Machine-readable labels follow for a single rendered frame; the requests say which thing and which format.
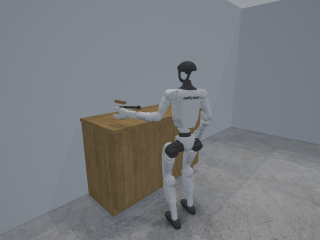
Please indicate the robot right upper arm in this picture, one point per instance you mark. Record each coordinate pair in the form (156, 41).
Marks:
(206, 116)

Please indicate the right robot shin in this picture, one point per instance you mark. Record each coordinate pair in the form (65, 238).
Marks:
(188, 184)

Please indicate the right robot hand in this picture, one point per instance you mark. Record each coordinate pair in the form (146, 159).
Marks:
(196, 135)

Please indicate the counter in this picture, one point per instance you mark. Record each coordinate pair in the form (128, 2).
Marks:
(123, 157)

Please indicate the robot left foot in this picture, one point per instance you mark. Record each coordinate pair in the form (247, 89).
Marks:
(176, 223)

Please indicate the right robot forearm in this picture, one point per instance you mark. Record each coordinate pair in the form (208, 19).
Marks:
(203, 126)

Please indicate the left robot hand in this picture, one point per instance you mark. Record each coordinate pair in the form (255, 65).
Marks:
(123, 113)

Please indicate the tap lever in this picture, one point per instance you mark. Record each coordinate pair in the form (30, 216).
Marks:
(132, 107)

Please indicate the left robot forearm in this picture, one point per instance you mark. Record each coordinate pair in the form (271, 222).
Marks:
(146, 116)

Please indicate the robot left upper arm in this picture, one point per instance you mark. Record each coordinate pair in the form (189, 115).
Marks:
(168, 96)

